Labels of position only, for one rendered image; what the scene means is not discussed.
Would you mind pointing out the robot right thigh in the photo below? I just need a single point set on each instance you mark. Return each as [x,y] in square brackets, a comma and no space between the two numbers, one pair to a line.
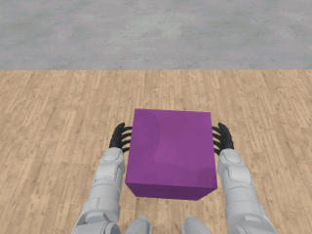
[194,226]

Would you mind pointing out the left robot shin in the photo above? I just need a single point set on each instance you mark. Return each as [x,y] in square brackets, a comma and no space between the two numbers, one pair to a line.
[142,217]

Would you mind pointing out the robot left hand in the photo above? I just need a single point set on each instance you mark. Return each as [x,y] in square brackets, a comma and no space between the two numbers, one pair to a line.
[116,140]

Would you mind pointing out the right robot upper arm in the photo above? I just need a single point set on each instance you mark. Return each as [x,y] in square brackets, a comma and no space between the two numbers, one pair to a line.
[246,229]

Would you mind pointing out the robot right hand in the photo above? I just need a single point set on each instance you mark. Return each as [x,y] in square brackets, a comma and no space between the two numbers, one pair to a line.
[225,138]

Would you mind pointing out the robot left forearm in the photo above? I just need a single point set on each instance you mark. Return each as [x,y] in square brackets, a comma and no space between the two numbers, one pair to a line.
[103,201]

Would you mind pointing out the carton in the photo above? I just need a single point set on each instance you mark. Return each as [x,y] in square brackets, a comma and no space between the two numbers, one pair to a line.
[171,155]

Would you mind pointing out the left robot upper arm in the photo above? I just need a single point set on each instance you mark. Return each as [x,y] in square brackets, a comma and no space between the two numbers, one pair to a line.
[101,227]

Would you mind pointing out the robot right forearm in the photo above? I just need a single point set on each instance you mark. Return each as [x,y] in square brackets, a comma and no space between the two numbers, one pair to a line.
[242,204]

